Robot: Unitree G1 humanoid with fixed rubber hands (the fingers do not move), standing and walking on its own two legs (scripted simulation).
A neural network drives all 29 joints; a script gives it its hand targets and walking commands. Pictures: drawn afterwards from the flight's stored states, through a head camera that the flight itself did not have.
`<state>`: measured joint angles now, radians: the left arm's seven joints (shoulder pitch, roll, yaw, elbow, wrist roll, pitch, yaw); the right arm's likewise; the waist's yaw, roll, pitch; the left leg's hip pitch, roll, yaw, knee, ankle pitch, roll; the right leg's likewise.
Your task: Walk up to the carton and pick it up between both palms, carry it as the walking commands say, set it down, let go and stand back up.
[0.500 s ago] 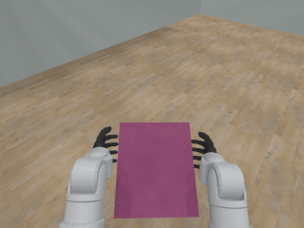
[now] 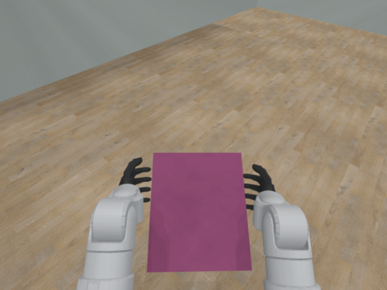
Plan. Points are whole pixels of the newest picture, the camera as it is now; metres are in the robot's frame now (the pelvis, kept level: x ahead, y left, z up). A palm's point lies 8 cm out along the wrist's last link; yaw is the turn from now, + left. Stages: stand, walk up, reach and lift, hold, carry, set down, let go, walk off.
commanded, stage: carry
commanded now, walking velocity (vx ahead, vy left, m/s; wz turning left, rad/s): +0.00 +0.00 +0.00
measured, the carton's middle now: (196, 211) +0.31 +0.00 -0.01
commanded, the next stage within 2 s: none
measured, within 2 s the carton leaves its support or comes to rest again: neither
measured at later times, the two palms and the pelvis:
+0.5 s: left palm (132, 195) +0.28 +0.13 +0.09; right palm (269, 203) +0.28 -0.14 +0.09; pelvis +0.00 -0.01 +0.00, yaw +0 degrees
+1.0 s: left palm (134, 197) +0.28 +0.12 +0.09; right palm (273, 204) +0.27 -0.14 +0.09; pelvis +0.00 -0.01 +0.00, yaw +0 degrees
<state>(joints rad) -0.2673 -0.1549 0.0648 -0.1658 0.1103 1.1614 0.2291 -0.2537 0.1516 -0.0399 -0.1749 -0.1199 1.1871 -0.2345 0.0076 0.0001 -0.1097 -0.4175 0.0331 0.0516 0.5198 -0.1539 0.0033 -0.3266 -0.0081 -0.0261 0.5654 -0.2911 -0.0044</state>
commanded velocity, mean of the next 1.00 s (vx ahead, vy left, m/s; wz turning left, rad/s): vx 0.00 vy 0.00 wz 0.00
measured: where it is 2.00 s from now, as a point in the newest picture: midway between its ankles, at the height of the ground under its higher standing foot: outside the picture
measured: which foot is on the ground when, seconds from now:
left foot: down 0.00-1.00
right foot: down 0.00-1.00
